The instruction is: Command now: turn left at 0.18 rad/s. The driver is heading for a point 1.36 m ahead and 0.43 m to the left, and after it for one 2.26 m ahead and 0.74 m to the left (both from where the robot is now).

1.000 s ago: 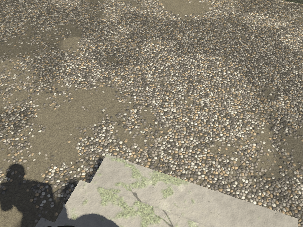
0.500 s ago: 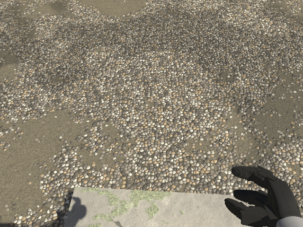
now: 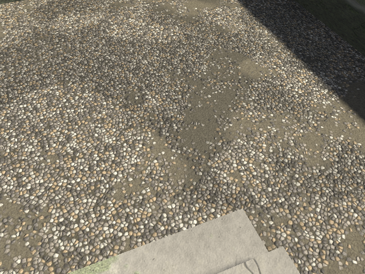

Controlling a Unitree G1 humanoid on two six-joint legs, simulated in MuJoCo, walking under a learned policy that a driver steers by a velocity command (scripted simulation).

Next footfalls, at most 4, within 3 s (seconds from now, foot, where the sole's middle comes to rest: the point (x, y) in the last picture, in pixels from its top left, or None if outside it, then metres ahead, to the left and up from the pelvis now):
0.04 right None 0.06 -0.14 -0.77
0.40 left None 0.01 0.11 -0.77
0.98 right None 0.36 0.09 -0.94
1.32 left None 0.55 0.45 -1.10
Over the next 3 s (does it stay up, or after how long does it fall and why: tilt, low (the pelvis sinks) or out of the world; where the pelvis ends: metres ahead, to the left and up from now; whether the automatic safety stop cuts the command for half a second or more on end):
stays up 1.52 0.34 -0.50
